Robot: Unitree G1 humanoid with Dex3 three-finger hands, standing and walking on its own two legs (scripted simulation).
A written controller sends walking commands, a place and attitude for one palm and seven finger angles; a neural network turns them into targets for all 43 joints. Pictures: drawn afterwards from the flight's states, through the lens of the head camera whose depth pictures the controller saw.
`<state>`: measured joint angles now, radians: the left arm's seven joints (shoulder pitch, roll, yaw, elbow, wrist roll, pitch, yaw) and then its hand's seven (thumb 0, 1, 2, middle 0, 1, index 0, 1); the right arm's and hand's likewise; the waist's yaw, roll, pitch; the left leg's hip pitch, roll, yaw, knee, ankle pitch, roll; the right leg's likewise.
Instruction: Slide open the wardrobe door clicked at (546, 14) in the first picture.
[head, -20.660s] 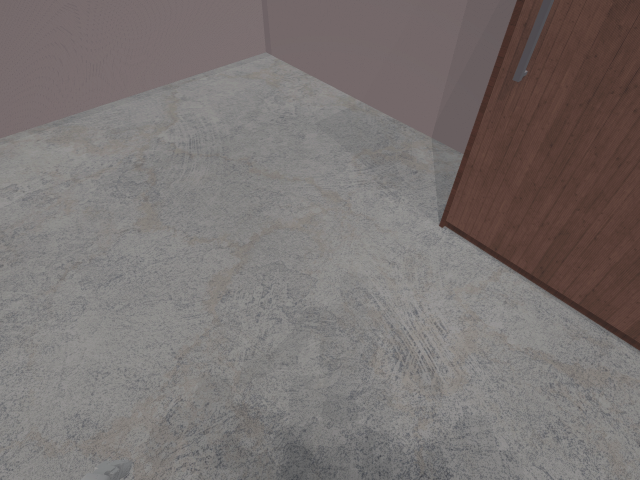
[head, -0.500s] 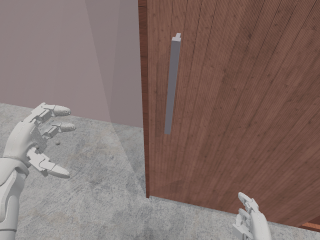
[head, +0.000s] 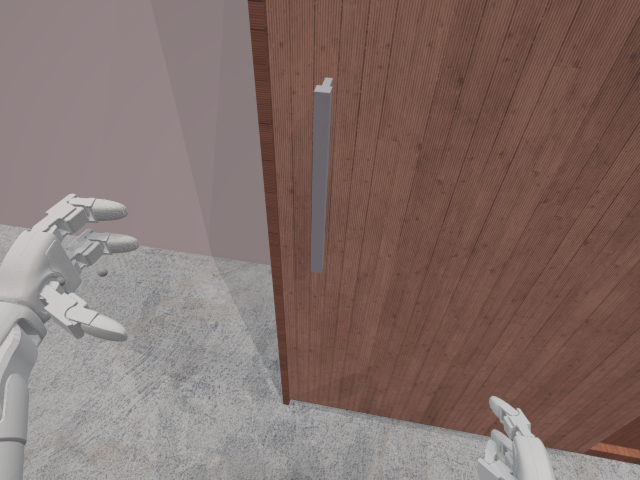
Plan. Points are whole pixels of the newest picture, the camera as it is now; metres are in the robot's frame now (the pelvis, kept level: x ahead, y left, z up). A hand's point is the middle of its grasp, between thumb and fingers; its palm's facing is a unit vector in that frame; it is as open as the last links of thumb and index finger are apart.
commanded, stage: raise the hand with hooked fingers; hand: left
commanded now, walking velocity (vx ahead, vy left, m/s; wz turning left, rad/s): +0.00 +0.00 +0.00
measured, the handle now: (321, 188) +0.50 +0.06 +0.12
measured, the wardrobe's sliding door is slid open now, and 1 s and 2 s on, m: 0.00 0.00 0.00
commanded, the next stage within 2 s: move the hooked fingers beside the handle in 0.14 s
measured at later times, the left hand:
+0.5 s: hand (155, 248) +0.31 +0.23 +0.15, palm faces +0.01 -1.00 -0.05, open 14.0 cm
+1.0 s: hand (203, 232) +0.35 +0.19 +0.15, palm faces -0.04 -1.00 -0.03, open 14.0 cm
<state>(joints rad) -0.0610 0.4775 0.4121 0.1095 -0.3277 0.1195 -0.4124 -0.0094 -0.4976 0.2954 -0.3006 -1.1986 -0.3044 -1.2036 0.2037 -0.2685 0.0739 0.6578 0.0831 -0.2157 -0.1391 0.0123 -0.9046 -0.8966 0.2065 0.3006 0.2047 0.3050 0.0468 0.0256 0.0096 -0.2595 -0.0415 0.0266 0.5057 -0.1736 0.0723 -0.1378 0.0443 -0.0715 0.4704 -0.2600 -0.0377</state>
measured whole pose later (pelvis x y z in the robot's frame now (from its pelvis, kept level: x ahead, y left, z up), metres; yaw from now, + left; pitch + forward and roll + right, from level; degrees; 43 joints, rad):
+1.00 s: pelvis +0.02 -0.01 +0.00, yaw -1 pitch -2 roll -1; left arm -0.23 0.35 0.24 0.17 -0.27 0.16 -0.27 -0.01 -0.50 0.30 -0.30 -1.20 -0.30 -1.20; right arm 0.19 -0.26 0.05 0.67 0.09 -0.16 -0.13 0.01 -0.91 -0.90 0.21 0.30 0.20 0.30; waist 0.02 0.04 -0.02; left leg -0.29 -0.04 0.04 0.52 -0.21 0.06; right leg -0.17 0.05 -0.05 0.50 -0.29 -0.05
